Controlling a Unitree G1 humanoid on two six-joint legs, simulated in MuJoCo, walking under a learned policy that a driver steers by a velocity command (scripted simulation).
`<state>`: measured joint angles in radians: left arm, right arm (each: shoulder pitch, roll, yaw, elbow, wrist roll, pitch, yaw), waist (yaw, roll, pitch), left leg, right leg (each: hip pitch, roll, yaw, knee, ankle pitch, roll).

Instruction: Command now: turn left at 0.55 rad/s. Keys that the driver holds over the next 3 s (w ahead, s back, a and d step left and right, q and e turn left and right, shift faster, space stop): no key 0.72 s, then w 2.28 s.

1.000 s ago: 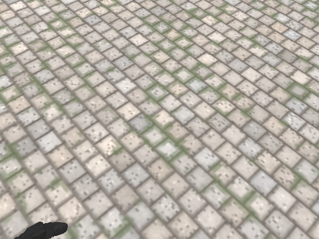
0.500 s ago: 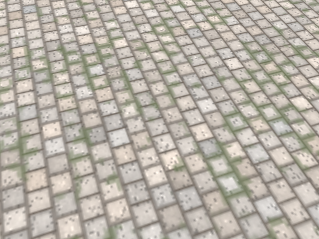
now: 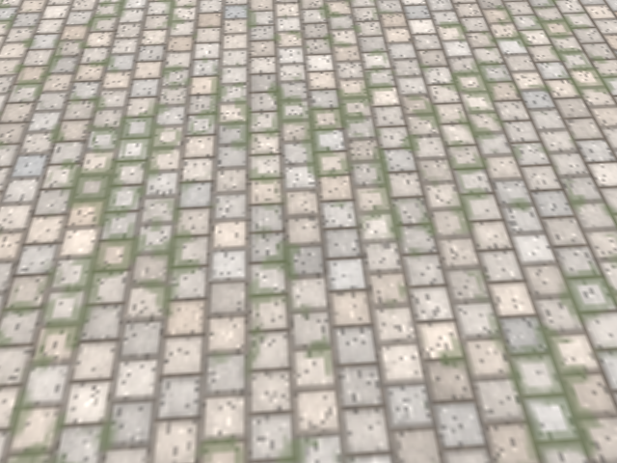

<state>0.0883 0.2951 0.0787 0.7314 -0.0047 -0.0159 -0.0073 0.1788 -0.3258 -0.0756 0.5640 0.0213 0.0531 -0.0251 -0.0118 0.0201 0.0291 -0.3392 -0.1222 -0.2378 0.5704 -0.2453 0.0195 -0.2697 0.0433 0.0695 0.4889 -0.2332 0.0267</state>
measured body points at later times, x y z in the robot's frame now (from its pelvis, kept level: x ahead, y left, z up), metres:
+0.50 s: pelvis +0.00 +0.03 +0.00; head +0.01 +0.04 +0.45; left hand +0.08 +0.30 -0.12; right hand +0.18 -0.20 -0.08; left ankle -0.02 +0.14 -0.73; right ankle +0.00 -0.12 -0.73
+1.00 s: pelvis +0.05 +0.00 +0.00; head +0.05 -0.01 +0.45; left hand +0.08 +0.29 -0.12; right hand +0.15 -0.26 -0.13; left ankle -0.03 +0.14 -0.71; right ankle +0.03 -0.09 -0.73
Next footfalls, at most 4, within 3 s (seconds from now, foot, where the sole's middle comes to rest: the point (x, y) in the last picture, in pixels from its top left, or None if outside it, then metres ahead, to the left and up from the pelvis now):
0.34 left None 0.02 0.14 -0.77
1.44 left None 0.43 0.15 -0.77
1.96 right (349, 346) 0.73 -0.07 -0.77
2.50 left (246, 252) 1.01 0.19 -0.77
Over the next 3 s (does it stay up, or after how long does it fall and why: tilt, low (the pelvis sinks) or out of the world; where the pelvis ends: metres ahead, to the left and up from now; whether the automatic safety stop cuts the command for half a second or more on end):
stays up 1.13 0.08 0.00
